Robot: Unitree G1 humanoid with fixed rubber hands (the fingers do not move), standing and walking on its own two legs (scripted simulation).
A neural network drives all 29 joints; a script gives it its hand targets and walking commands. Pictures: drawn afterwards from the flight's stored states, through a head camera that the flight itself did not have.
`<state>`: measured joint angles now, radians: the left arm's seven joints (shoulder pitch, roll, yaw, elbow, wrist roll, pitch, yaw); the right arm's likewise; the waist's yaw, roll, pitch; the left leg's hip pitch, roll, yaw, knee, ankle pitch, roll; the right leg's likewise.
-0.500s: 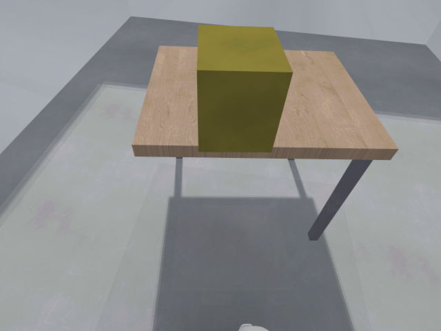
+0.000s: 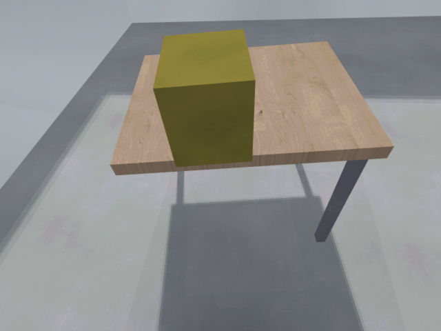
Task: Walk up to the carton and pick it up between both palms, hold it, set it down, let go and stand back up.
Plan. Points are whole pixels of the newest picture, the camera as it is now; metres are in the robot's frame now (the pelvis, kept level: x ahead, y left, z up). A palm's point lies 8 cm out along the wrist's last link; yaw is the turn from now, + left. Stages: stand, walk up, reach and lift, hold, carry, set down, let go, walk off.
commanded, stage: walk up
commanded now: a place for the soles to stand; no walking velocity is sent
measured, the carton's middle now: (208, 99) +0.69 +0.03 +0.03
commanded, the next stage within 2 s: none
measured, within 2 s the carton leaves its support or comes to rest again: neither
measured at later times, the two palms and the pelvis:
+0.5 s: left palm out of the picture +0.12 +0.31 -0.11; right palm out of the picture +0.14 -0.31 -0.05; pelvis +0.07 +0.01 +0.00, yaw +2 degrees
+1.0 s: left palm (64, 280) +0.24 +0.32 -0.06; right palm (365, 273) +0.27 -0.30 -0.13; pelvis +0.18 -0.01 -0.01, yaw -1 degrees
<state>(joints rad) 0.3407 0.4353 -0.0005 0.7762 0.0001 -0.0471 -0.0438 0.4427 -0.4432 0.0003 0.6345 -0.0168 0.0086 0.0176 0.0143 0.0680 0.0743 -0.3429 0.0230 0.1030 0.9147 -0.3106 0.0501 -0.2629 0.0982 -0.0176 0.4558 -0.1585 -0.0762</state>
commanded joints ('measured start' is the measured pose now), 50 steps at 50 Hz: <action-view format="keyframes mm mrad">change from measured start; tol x32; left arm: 1 23 212 132 -88 19 18 14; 50 -19 204 65 -81 -3 -25 79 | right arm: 1 95 -224 -121 64 13 -32 -13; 50 -122 -123 -79 31 28 -30 -20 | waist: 1 15 -254 -110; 9 -136 256 -156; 50 11 -343 -41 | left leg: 1 -78 4 -63 -241 -157 -2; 7 317 0 -47 -567 -80 78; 9 619 394 -628 -712 -434 178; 24 197 209 -204 -667 -190 156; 30 140 117 -86 -124 220 80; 33 -277 -31 -165 193 -204 3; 50 -17 38 -79 -196 -33 -17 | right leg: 1 313 -225 348 -286 -187 134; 7 -51 -183 225 -137 -366 51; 10 -608 -59 116 524 -315 63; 29 12 -104 -40 -38 -24 33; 34 207 -497 695 -217 -340 -124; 43 218 -304 240 -17 661 -44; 50 41 -275 170 120 653 -117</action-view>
